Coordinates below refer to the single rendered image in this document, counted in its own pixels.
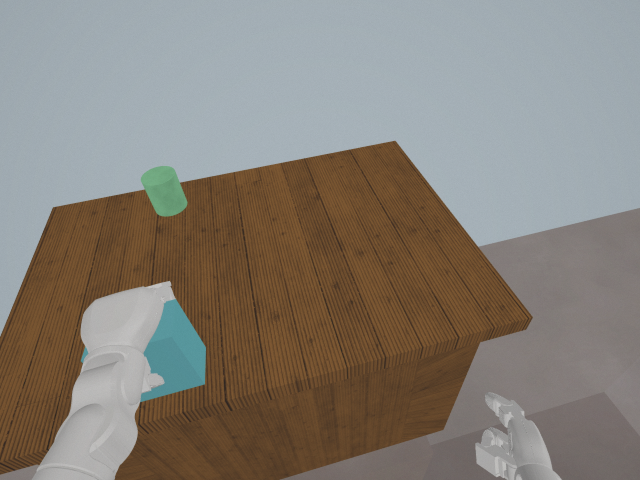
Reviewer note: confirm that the table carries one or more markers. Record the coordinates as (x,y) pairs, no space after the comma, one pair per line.
(340,302)

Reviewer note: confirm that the robot left forearm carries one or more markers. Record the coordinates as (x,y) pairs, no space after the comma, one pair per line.
(100,431)

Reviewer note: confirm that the sponge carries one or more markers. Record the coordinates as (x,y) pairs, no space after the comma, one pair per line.
(175,352)

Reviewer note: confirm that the robot right hand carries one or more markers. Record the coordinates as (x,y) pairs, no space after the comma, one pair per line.
(502,454)

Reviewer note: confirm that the robot left hand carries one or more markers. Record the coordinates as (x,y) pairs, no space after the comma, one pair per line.
(128,318)

